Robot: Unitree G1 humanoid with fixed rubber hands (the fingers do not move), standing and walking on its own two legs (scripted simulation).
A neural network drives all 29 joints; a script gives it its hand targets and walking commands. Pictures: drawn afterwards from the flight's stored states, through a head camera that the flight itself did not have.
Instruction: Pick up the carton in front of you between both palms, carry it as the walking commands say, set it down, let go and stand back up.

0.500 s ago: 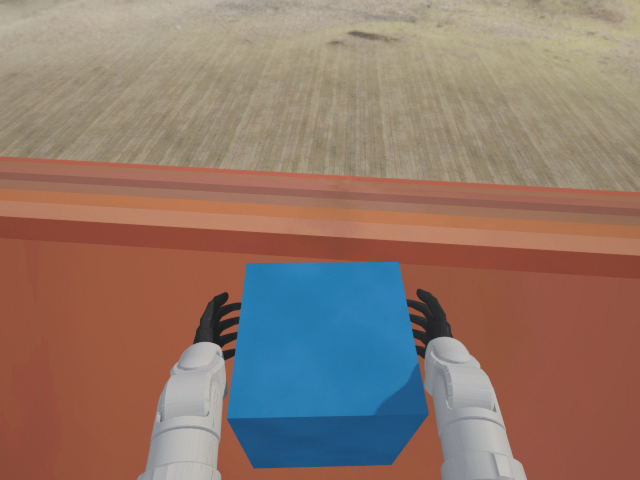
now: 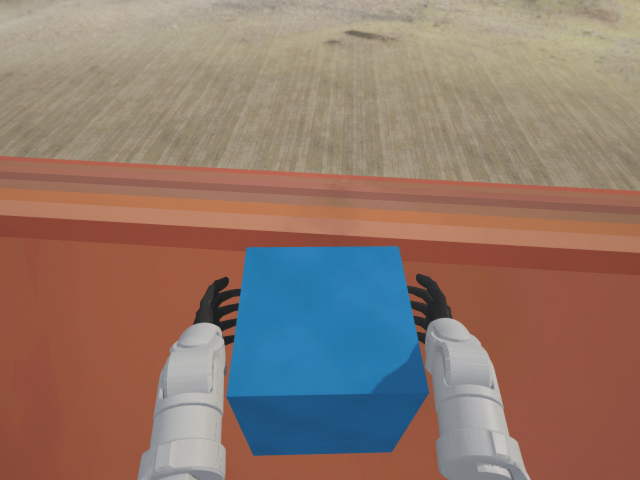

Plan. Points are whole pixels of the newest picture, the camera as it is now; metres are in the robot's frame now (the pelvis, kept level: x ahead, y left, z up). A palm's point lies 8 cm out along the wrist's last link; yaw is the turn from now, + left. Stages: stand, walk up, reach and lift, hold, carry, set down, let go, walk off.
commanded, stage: reach and lift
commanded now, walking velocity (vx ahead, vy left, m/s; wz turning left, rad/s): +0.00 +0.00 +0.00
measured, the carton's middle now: (323, 355) +0.31 +0.00 -0.04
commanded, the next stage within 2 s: hold in 0.54 s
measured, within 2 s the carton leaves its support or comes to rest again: neither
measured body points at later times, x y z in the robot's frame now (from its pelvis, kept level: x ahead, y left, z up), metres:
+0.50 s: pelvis +0.02 +0.00 +0.01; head -0.01 +0.00 +0.45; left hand +0.32 +0.15 +0.03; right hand +0.32 -0.15 +0.03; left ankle +0.03 +0.12 -0.74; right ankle +0.02 -0.12 -0.74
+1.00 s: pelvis +0.00 +0.00 +0.00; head -0.04 +0.00 +0.45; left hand +0.30 +0.15 +0.05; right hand +0.30 -0.15 +0.05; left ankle +0.03 +0.12 -0.74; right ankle +0.02 -0.12 -0.74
